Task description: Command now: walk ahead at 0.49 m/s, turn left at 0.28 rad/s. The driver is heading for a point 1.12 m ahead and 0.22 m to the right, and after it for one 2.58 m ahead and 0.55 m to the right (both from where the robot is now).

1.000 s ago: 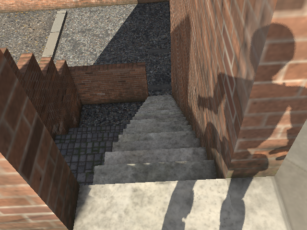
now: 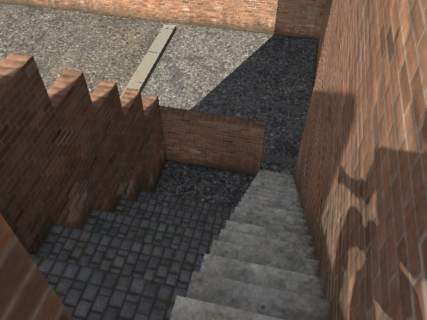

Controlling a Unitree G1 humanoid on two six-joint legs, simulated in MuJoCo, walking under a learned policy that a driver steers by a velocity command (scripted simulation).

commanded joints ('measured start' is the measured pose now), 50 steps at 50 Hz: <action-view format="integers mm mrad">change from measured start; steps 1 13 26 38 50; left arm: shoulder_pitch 155 53 130 554 228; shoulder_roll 152 63 69 45 30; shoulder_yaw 51 19 55 9 -25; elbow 27 144 167 228 237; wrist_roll -7 -12 -23 30 9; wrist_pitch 4 62 88 168 54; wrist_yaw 7 -30 -20 -52 26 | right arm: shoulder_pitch -55 289 50 -166 -103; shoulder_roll -100 -94 -44 93 -28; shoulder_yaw -26 -69 -15 25 5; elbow -105 24 134 70 -2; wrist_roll -22 -77 -67 -48 -66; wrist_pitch -16 -15 -131 -82 21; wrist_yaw -5 0 -40 7 0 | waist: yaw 47 -235 -26 179 -34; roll -82 35 167 -341 -147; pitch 126 -50 75 90 41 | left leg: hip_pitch -463 405 38 -540 -550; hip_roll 100 200 354 74 118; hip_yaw -16 46 130 306 -99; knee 196 -530 -511 1287 -36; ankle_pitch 40 401 488 -400 1044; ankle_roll -8 9 20 -77 -93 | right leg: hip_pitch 238 -234 -333 584 -7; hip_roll -321 2 -95 -137 -205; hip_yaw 562 105 142 2 190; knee -373 196 377 -142 27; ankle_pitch -321 202 404 957 34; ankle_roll -274 -46 -59 -162 -142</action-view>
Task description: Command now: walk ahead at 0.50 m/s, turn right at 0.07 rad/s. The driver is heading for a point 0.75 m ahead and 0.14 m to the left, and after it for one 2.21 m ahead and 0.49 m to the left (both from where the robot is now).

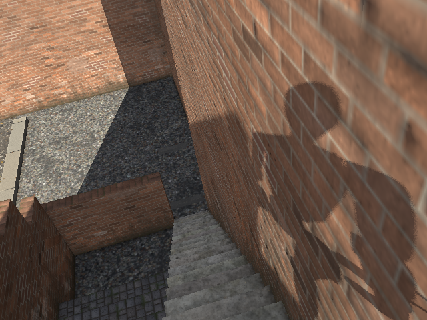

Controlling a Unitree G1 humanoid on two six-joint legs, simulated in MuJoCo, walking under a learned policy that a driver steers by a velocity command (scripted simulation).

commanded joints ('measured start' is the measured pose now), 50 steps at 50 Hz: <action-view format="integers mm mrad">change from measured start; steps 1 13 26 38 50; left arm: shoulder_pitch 45 -128 -168 -367 260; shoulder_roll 149 268 191 174 226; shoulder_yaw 42 112 77 98 108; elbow -41 -60 -215 -217 183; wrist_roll -29 -5 -9 -33 -29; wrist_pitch -41 -20 14 39 64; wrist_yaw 62 54 55 -35 -122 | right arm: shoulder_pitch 23 181 263 385 164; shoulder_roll -81 -178 -55 -11 11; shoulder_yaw -33 -75 26 30 -12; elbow -29 75 163 259 326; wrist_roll -14 -27 -15 4 1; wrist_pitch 2 12 -77 -144 -98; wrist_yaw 36 40 25 -43 -51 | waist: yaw -1 -55 51 -51 208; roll -214 -338 -24 -10 -112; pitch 106 85 40 237 43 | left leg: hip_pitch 24 297 608 599 574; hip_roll -35 -6 186 97 20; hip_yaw -101 137 -308 -76 133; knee -267 -364 -743 -491 121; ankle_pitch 423 -27 -63 -314 -574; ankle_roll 3 39 229 172 51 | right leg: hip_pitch -149 -239 -746 -509 179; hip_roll -234 -338 -135 11 -129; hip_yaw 147 160 106 237 81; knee -143 332 466 -205 -342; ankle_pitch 223 347 546 1020 1231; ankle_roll -60 -35 85 45 73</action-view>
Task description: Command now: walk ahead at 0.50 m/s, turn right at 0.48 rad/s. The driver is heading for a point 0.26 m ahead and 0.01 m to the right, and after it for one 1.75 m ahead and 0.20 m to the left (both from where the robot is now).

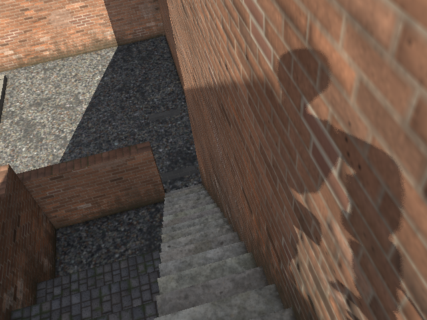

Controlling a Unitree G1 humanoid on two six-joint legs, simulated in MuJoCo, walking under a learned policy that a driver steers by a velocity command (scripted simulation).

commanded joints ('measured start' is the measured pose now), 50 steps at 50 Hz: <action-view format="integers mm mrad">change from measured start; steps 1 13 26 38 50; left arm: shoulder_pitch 670 388 505 521 -29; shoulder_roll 103 186 8 39 198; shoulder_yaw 33 6 9 25 -30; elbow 248 161 -38 -114 -386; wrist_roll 50 67 -16 69 98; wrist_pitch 33 -129 -78 -95 -29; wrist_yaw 24 253 350 135 197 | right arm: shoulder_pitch -334 -242 -416 -455 -291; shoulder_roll -82 -86 -167 -110 -28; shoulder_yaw -7 -18 -52 -21 31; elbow -85 -338 -383 -453 -577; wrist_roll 4 83 -6 83 40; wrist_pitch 6 120 97 166 178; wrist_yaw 23 32 151 -54 98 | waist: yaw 376 73 179 280 -32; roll -47 14 -150 -33 -75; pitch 54 14 207 -46 -18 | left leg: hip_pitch -401 -647 -948 -774 -458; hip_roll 63 136 188 -76 50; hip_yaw -61 -565 -336 -380 -142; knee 306 -194 -492 -159 102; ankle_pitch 321 847 913 534 1198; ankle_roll -90 -100 -99 -107 -127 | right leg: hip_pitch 607 324 263 531 -172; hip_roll -85 -304 -328 -23 -327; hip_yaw -111 306 10 -135 -107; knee -222 43 753 -183 85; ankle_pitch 299 405 -296 100 -560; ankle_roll -49 63 52 -35 -192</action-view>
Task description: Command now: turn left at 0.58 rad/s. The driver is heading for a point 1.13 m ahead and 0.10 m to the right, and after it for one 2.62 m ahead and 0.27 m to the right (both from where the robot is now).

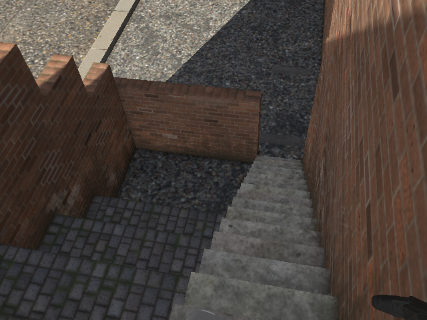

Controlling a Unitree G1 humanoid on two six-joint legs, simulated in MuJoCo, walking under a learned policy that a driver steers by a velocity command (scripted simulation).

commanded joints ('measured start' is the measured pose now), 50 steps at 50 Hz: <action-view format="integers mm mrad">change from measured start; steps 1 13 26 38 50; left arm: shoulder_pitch -429 -139 -44 -205 -323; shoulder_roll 259 24 55 181 57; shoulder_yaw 25 -36 32 112 35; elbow -246 -104 -33 50 -156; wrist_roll -10 -91 -32 -53 -18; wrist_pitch -38 -44 48 49 92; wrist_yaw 12 -1 -19 -15 -26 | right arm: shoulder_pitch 269 173 138 339 187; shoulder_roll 41 -89 -173 -103 -118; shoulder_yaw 17 -49 -16 -46 -30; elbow -44 115 142 197 132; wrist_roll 0 -72 -117 -64 -100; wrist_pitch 19 -40 -115 -128 -79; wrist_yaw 1 -19 -44 -9 -104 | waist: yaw -253 -191 48 -103 -7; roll -292 396 -18 -202 -34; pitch -149 -191 -221 -126 -71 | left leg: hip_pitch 579 681 383 45 355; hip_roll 38 299 470 158 331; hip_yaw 220 -229 -24 183 74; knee -152 -1166 -946 -352 -782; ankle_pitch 427 280 519 -184 -204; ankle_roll -50 101 350 58 222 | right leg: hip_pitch -430 -410 -146 206 -419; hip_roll -219 81 170 23 198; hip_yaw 92 49 134 680 293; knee -286 749 575 -134 287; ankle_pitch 252 -446 564 288 702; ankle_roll -126 16 98 -54 107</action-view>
